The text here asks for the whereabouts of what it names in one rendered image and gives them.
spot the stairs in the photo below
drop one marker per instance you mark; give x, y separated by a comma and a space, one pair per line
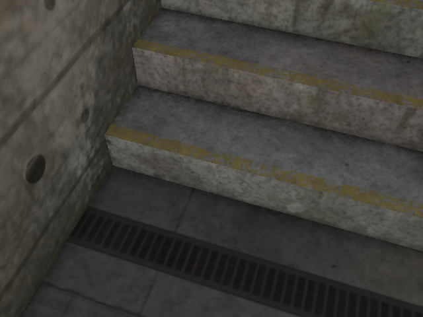
313, 108

